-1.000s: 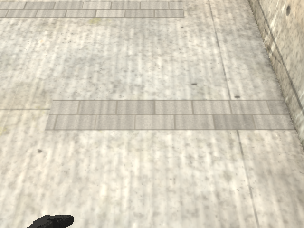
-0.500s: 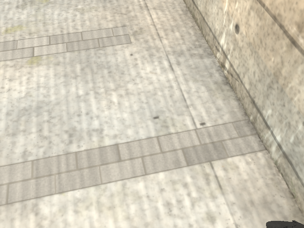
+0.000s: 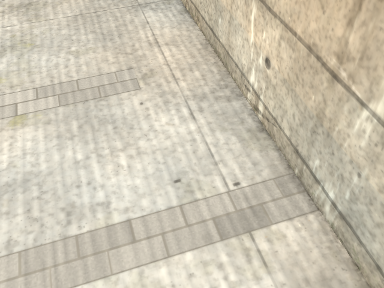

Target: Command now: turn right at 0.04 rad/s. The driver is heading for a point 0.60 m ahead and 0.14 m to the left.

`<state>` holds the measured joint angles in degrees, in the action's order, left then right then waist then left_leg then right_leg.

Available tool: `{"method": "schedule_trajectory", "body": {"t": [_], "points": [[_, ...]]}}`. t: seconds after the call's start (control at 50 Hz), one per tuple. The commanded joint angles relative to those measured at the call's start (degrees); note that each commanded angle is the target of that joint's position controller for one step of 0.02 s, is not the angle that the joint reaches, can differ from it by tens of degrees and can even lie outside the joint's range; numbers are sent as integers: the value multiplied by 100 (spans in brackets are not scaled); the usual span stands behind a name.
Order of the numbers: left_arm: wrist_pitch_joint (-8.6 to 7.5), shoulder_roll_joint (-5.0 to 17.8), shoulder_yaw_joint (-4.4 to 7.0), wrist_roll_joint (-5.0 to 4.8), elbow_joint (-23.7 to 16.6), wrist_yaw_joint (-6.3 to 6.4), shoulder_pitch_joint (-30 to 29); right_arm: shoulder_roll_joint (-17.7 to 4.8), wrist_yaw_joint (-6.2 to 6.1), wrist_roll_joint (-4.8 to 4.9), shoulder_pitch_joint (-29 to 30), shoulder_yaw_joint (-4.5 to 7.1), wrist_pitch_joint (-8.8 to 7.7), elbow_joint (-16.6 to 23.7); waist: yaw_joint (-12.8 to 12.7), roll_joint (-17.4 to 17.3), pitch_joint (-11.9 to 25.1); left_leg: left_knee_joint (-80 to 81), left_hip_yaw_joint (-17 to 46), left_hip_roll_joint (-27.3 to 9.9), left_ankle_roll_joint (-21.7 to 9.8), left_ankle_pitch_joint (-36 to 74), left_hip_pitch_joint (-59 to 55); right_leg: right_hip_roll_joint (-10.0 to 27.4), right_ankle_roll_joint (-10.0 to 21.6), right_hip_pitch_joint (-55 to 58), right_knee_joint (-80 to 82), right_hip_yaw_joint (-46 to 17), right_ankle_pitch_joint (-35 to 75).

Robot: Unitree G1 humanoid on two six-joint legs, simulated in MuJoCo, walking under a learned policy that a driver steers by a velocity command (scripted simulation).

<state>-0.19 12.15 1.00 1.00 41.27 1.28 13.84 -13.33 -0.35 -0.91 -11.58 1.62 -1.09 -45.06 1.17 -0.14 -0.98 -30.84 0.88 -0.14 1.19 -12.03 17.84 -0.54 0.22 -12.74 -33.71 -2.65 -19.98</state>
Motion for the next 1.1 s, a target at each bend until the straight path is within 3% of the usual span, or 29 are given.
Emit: {"method": "schedule_trajectory", "body": {"t": [0.02, 0.32, 0.34, 0.36, 0.38, 0.42, 0.46, 0.5, 0.52, 0.54, 0.56, 0.58, 0.6, 0.62, 0.64, 0.66, 0.7, 0.76, 0.82, 0.86, 0.92, 0.96, 0.98, 1.0, 1.02, 1.04, 1.06, 1.08, 1.1], "points": [[-90, 688, 186, -22, -329, 31, 42, -519, -34, 21, 172, 137, -72, 291, -61, 116, 142, 194, 243, -187, -103, 838, -619, 377, 201, -550, 822, -449, 639], [-154, 566, 177, -55, 22, 8, 193, -556, -192, 64, 173, 200, 105, -269, -35, 66, 172, 96, 308, -232, -91, 1245, -923, 260, 165, -426, 808, -268, 1246], [-147, 573, 188, -64, 120, 11, 338, -505, -193, 67, 78, 193, 120, -367, -50, 137, 282, 37, 184, -126, -92, 705, -949, 237, 201, -365, 918, -264, 630], [-127, 709, 238, -102, 176, 16, 414, -506, -190, 97, 71, 206, 128, -426, -86, 315, 156, -209, -50, 94, -104, -250, -725, 278, 345, -393, 1082, -405, -297], [-113, 871, 291, -132, 198, 22, 491, -493, -178, 118, 182, 210, 105, -413, -169, 604, -108, -545, -268, 280, -102, -1078, -202, 507, 584, -396, 1384, -818, -1385], [-157, 1150, 369, -184, 201, 60, 614, -502, -115, 216, 630, 207, -81, -195, -346, 1080, -772, -1220, -314, 196, -231, -1374, 974, 1421, 1158, -273, 2142, -2155, -2720], [-284, 1165, 382, -198, 248, 97, 608, -502, -11, 287, 806, 208, -309, -104, -345, 1079, -1059, -1463, 4, -154, -465, -1548, 1586, 1816, 1415, 24, 2230, -2624, -2072], [-317, 1116, 377, -252, 245, 69, 429, -455, 121, 290, 574, 192, -465, -221, -168, 865, -803, -581, -92, -210, -616, -1409, 1078, 1626, 1219, 227, 1935, -2065, -1184], [-291, 1128, 377, -283, 216, 44, 203, -446, 162, 277, 138, 215, -502, -454, 77, 729, -543, 87, -336, -13, -600, -613, -16, 1320, 1012, -177, 1729, -1560, -772], [-280, 1061, 360, -252, 200, 28, 137, -559, 175, 227, -417, 294, -494, -751, 268, 614, -223, 131, -396, 188, -502, -63, -1105, 994, 825, -626, 1353, -1155, -366], [-308, 834, 288, -211, 110, 27, -53, -853, 155, 210, -1047, 405, -490, -917, 541, 129, -27, 474, 401, -255, -658, -409, -1856, 529, 511, -1175, 301, -543, 184], [-396, 531, 217, -203, -147, 52, -112, -1520, 159, 226, -1720, 567, -499, -1031, 652, -1563, 230, 1428, 2789, -1505, -1409, -1084, -2760, -278, 33, -2340, -1813, 327, -235], [-495, 797, 287, -301, -191, 64, -107, -1240, 181, 163, -1716, 442, -530, -973, 628, -1434, 251, 2000, 4109, -2144, -1870, -1296, -2874, -240, 16, -3058, -3039, -264, -1309], [-560, 912, 327, -408, -138, 21, -1, -992, 164, 147, -1276, 352, -557, -869, 373, -892, -151, 1926, 3627, -2113, -1765, -1329, -2630, 115, 180, -3404, -3514, -476, -935], [-590, 886, 319, -393, -52, -12, 22, -872, 154, 132, -964, 314, -558, -751, 249, -564, -244, 1939, 3018, -1871, -1565, -1266, -2436, 362, 300, -3451, -3530, -378, -385], [-606, 866, 336, -327, -38, -33, -74, -813, 155, 128, -776, 273, -543, -697, 181, -379, -359, 2038, 2559, -1719, -1427, -886, -2254, 543, 345, -3480, -3332, -294, 65], [-566, 831, 373, -236, -15, -109, -124, -588, 145, 84, -766, 164, -484, -710, 104, -475, -273, 2197, 1703, -1344, -1208, 66, -1983, 713, 300, -3052, -2926, -121, 624], [-483, 648, 329, -182, -97, -159, -403, -749, 81, 118, -1042, 161, -428, -817, 146, -399, -286, 2306, 1025, -1154, -1236, 1231, -1895, 690, 52, -3038, -2235, 180, 1038], [-484, 482, 234, -201, -328, -181, -1069, -926, -1, 107, -1092, 167, -379, -840, 275, -379, -413, 2434, 616, -1023, -1181, 1443, -1595, 588, -99, -2770, -1012, 323, 1692], [-493, 523, 210, -219, -441, -240, -1413, -1034, -23, 100, -1183, 182, -381, -876, 355, -430, -500, 2500, 416, -974, -1152, 1368, -1392, 463, -120, -2377, -346, 429, 2159], [-491, 597, 201, -254, -591, -310, -1752, -1060, -20, 188, -1376, 206, -377, -1004, 367, -468, -652, 2468, 432, -1224, -1160, 1328, -1609, 400, 2, -2206, 81, 339, 2264], [-522, 734, 226, -242, -677, -348, -1841, -1073, -24, 220, -1396, 238, -344, -1048, 263, -459, -651, 2205, 500, -1397, -1085, 1752, -1969, 363, 185, -2146, 308, 268, 1977], [-555, 824, 265, -250, -655, -365, -1642, -1079, -12, 192, -1367, 243, -319, -1044, 99, -493, -538, 1936, 545, -1440, -1059, 2381, -2089, 278, 286, -1816, 403, 305, 1771], [-574, 968, 332, -234, -574, -350, -1277, -1178, -9, 167, -1293, 274, -292, -1016, -135, -609, -252, 1471, 545, -1407, -1007, 3393, -2129, 107, 389, -1235, 425, 421, 1591], [-574, 1179, 456, -236, -325, -298, -412, -1191, -5, 130, -1183, 269, -253, -970, -588, -608, 276, 525, 393, -1159, -873, 4089, -1905, -44, 541, -94, 515, 539, 1535], [-560, 1464, 567, -186, -54, -219, 767, -1060, -2, 50, -1061, 202, -245, -817, -1090, -420, 1120, -989, 284, -864, -675, 3217, -812, 528, 799, 1777, 227, -28, 1463], [-541, 2074, 692, 17, 65, -187, 1361, -233, 33, 85, -1826, -26, -366, -684, -828, 1091, 2155, -3360, 16, 119, -304, 135, 1379, 2144, 1578, 3899, 648, -2621, -79], [-532, 1548, 538, 70, 91, -195, 1370, -524, 66, 279, -1806, 32, -509, -817, -876, 1441, 2370, -4296, 819, 274, -331, -2095, 1946, 2526, 1704, 3589, 1799, -4110, -877], [-546, 1206, 417, -4, 82, -185, 838, -1082, 64, 457, -1228, 204, -534, -627, -776, 1108, 1247, -4590, 769, -85, -391, -1729, 2390, 2319, 1319, 2709, 1939, -3148, -967]]}}
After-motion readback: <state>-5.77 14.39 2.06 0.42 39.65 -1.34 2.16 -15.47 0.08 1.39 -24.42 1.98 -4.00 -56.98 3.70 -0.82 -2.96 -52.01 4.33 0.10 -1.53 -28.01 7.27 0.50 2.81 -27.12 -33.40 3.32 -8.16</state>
